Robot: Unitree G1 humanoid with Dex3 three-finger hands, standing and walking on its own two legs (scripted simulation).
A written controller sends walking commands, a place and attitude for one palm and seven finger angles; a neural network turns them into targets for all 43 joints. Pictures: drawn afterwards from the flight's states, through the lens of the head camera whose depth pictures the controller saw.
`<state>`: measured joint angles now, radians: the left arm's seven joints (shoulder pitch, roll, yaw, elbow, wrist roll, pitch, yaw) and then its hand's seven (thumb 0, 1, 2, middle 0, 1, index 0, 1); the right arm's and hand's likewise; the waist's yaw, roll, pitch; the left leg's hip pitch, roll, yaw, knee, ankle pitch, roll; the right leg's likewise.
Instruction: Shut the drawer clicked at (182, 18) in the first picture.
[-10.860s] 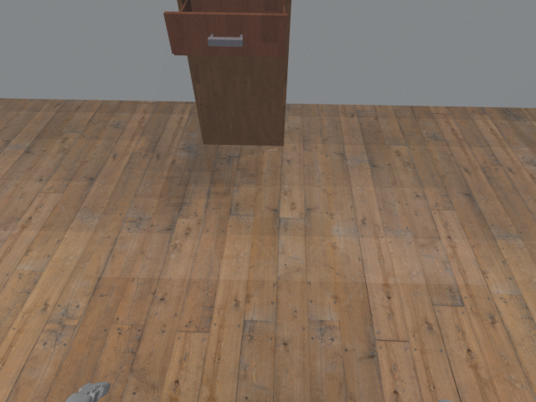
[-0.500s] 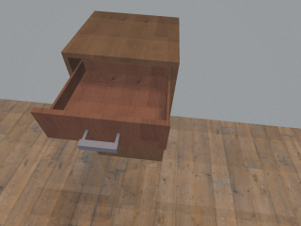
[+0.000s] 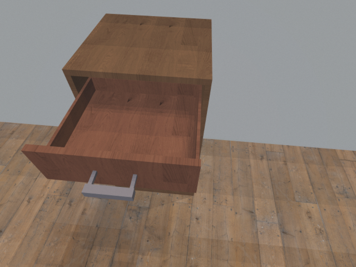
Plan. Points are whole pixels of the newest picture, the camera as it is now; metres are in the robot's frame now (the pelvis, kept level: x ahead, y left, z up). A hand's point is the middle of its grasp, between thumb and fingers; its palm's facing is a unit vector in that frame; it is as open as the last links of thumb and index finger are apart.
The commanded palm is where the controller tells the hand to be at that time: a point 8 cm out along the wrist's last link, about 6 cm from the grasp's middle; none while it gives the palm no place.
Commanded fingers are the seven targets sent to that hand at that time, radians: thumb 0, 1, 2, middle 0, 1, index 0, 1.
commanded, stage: come to a stop and stand still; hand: left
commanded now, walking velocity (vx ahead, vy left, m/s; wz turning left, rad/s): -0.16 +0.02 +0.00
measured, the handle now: (111, 184) +0.31 +0.19 -0.02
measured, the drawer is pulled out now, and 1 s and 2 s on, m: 0.30 0.30 0.30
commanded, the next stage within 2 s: look again from close up in 0.70 s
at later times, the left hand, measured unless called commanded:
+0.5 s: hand out of the picture -0.02 +0.20 -0.17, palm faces -0.01 -0.98 -0.22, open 7.3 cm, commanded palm none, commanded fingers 0.00 0.90 0.90 -0.20 -0.30 -0.20 -0.30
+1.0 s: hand out of the picture -0.05 +0.17 -0.17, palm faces +0.00 -0.98 -0.19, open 7.3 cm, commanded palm none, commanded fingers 0.00 0.90 0.90 -0.20 -0.30 -0.20 -0.30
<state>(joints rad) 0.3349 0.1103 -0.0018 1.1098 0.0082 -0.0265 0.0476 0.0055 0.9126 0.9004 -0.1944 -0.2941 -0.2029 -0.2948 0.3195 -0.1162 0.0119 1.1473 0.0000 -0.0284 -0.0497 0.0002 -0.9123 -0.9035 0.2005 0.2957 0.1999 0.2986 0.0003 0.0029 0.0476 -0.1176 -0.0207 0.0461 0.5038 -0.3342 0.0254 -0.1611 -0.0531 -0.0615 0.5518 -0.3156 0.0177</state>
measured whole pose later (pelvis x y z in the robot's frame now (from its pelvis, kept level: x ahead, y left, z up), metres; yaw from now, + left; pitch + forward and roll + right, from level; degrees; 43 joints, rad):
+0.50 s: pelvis -0.06 +0.02 +0.00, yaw +0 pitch -2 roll -1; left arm 0.25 0.19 -0.02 0.98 0.03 0.01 0.03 0.01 0.91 0.90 -0.20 -0.29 -0.20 -0.30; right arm 0.23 -0.19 0.01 0.96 -0.02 0.00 0.00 0.00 -0.91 -0.90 0.20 0.30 0.20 0.30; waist 0.01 0.01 0.04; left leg -0.23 -0.03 0.06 0.54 -0.29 0.06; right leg -0.23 -0.06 -0.04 0.52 -0.27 0.02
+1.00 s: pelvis -0.04 +0.00 +0.00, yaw +0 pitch -1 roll +0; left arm 0.30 0.14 -0.03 1.10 0.01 -0.01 0.03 0.01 0.91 0.90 -0.20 -0.29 -0.20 -0.30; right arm 0.28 -0.16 0.02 1.12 -0.01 -0.02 -0.02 0.00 -0.91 -0.90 0.20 0.30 0.20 0.30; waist 0.00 0.01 0.06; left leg -0.17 -0.03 0.05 0.44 -0.26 0.04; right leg -0.18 -0.05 -0.04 0.46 -0.27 0.03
